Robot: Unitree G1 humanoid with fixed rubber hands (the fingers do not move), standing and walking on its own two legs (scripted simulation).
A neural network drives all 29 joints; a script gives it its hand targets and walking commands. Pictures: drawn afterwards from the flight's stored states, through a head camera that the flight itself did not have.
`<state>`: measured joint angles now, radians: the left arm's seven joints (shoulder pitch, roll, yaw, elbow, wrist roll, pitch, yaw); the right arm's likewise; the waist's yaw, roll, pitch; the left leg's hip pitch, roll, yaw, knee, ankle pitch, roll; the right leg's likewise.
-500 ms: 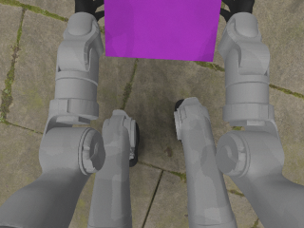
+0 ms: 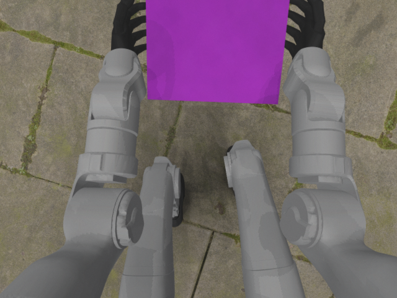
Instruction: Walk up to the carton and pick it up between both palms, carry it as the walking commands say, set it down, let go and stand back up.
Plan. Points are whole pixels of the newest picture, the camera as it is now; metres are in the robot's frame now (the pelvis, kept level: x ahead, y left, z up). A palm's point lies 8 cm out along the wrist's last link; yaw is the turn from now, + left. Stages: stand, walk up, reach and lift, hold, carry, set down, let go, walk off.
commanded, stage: reach and lift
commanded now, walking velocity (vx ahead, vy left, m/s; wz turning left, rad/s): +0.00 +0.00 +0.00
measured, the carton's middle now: (214, 43) +0.53 -0.06 -0.15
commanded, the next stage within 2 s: none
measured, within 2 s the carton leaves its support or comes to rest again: neither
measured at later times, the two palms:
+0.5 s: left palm (77, 33) +0.49 +0.10 +0.04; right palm (335, 27) +0.46 -0.18 +0.04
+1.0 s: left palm (42, 7) +0.48 +0.10 +0.10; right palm (380, 12) +0.44 -0.18 +0.10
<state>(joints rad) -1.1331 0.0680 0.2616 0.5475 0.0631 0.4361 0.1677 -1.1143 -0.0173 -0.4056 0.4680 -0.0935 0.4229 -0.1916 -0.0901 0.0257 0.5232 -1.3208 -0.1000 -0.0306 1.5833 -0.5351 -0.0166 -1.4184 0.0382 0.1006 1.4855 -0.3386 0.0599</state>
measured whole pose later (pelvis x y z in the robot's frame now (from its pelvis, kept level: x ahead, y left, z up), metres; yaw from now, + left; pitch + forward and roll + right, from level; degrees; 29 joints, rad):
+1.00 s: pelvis +0.10 +0.00 +0.14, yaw -1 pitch +22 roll +1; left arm -0.56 -0.12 0.32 0.65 0.22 0.31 0.09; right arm -0.52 0.18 -0.39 0.56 -0.25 0.33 -0.19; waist -0.07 0.03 -0.12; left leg -0.89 -0.07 -0.07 0.93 -0.42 0.00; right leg -0.99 0.02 0.09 0.88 -0.26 0.03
